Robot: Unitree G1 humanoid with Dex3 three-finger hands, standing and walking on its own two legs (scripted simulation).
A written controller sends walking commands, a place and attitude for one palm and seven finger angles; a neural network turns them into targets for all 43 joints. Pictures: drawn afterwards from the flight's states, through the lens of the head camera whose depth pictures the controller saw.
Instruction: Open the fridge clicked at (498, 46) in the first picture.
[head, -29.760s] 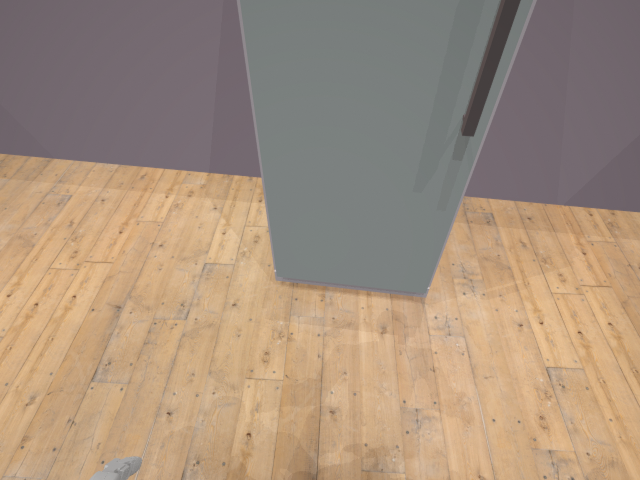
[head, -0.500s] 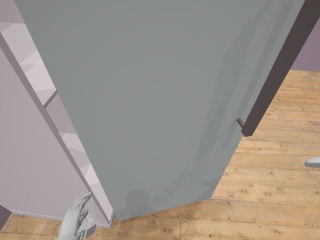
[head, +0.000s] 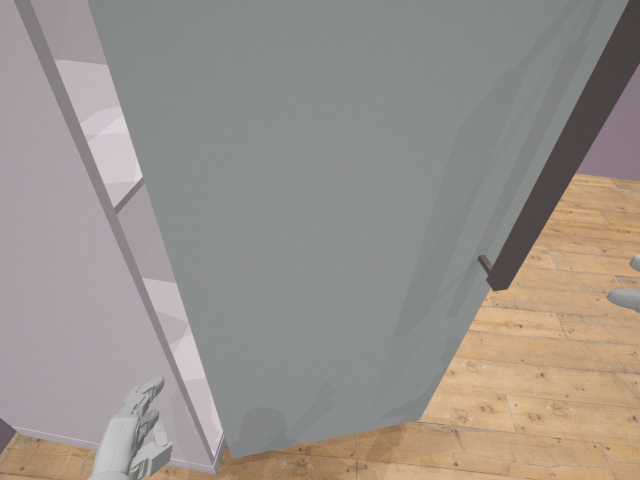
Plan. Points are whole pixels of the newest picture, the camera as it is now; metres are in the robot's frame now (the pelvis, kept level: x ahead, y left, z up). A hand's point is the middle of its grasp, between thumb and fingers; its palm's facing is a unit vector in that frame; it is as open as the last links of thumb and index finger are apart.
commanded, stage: draw the hand back to the body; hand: right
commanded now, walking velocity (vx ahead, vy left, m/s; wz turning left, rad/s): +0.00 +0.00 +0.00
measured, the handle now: (551, 153) +0.45 -0.26 +0.24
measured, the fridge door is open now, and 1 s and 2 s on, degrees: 69 69 69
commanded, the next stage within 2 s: step back with the hand held close in 1.12 s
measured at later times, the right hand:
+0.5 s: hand out of the picture +0.23 -0.30 +0.17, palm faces +0.49 +0.80 -0.34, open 11.2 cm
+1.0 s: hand (597, 350) +0.22 -0.25 +0.16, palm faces +0.44 +0.81 -0.39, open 7.5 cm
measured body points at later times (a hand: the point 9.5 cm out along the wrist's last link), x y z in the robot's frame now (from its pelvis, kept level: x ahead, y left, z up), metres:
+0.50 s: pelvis +0.01 -0.02 +0.01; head -0.01 +0.00 +0.46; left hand +0.19 +0.20 -0.08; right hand +0.20 -0.34 +0.19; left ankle -0.03 +0.11 -0.73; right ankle +0.05 -0.09 -0.73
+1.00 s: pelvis +0.03 +0.01 +0.01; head +0.01 +0.03 +0.46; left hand +0.22 +0.24 -0.07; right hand +0.19 -0.29 +0.18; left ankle -0.03 +0.11 -0.73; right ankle +0.05 -0.09 -0.73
